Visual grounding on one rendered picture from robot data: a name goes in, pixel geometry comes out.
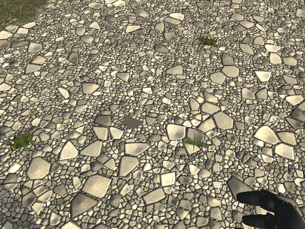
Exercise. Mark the right robot hand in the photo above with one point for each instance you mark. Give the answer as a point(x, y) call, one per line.
point(285, 214)

